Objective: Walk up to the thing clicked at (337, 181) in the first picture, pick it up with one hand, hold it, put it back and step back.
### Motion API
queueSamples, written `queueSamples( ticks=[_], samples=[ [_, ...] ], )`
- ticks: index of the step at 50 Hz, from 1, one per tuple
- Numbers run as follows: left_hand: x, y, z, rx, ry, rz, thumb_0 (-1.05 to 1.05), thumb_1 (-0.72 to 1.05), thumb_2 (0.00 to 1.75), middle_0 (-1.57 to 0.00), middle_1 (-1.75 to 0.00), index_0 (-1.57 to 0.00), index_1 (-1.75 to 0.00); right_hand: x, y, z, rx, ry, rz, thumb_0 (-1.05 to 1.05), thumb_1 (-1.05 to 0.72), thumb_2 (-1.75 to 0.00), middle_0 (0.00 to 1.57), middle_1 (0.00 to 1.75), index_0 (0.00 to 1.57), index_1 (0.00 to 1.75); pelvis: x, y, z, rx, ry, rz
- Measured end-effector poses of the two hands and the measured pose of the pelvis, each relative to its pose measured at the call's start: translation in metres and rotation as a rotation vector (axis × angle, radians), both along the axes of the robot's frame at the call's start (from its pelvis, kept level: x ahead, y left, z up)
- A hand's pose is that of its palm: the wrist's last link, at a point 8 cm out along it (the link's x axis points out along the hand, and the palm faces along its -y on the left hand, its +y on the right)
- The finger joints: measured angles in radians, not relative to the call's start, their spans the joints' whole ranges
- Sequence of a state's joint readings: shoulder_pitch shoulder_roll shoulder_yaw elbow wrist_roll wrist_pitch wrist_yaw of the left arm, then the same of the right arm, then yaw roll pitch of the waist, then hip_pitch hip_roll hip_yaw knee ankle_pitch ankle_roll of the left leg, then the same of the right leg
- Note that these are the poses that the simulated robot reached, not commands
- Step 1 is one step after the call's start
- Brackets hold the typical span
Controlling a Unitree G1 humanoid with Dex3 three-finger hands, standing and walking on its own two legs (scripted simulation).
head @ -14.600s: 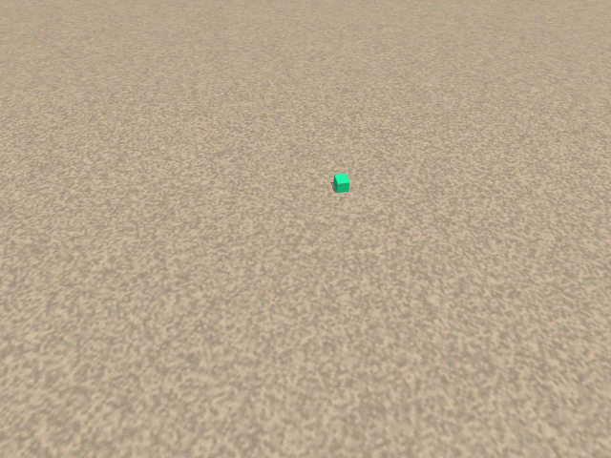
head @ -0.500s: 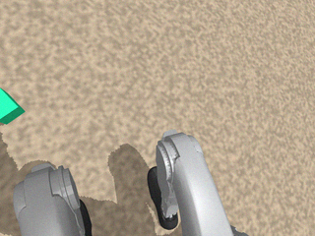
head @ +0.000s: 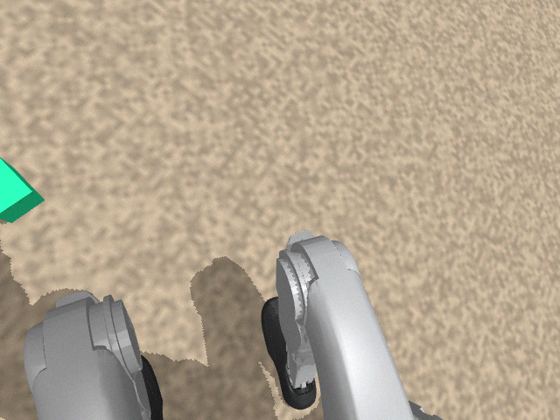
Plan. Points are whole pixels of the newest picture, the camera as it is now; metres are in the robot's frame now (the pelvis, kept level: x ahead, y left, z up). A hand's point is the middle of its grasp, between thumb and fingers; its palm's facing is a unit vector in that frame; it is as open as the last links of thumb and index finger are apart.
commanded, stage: rise first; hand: left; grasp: from above
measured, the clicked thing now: (4, 190) +0.50 +0.31 -0.29
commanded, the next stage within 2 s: approach in 0.88 s
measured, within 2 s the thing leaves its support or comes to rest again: neither
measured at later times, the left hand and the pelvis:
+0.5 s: hand out of the picture +0.47 +0.33 -0.17, palm faces -0.32 -0.29 -0.90, open 13.4 cm; pelvis +0.00 +0.00 +0.00, yaw +0 degrees
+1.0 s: hand out of the picture +0.47 +0.33 -0.17, palm faces -0.32 -0.30 -0.90, open 13.4 cm; pelvis +0.00 +0.00 +0.00, yaw +0 degrees
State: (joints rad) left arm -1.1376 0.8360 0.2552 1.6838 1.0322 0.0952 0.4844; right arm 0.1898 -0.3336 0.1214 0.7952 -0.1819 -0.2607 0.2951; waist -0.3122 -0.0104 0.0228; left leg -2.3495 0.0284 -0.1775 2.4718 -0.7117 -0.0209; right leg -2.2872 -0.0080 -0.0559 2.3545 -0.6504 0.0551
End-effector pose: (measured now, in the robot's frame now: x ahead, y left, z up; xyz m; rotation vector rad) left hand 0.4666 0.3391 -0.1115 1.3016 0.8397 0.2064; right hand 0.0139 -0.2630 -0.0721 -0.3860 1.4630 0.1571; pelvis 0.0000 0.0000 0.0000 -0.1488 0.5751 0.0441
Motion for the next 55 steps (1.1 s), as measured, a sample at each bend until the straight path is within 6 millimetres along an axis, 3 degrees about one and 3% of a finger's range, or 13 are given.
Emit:
queueSamples(
  ticks=[55],
  samples=[
    [0.0035,-0.0040,-0.0021,-0.004,-0.018,-0.030,0.00,-0.45,0.91,-0.19,-0.98,-0.19,-0.97,0.0006,-0.0004,0.0020,-0.007,0.008,0.004,0.00,-0.91,-0.89,0.20,0.30,0.20,0.30,0.0005,-0.0002,0.0011,-0.001,0.004,-0.003]
  ],
)
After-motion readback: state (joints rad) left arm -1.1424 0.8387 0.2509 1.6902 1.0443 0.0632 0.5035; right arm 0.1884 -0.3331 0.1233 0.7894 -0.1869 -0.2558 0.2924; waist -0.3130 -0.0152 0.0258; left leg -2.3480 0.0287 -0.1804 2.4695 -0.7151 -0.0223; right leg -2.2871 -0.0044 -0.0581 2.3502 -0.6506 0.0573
